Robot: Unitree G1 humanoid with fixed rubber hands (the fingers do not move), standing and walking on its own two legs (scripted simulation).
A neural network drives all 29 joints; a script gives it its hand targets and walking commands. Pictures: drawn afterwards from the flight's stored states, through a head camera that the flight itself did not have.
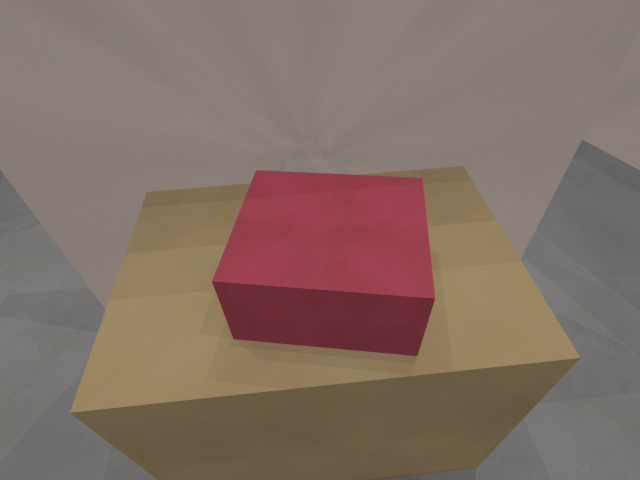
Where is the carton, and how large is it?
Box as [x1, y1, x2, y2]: [212, 170, 434, 355]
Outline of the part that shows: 256,170 212,280 233,338 417,355 434,300 422,179 414,177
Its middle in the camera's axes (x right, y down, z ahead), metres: +0.02 +0.03 +0.70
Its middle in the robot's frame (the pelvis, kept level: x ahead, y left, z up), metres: +0.52 +0.02 -0.05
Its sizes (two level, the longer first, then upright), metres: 0.317 0.275 0.163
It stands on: a pedestal, 0.66 m high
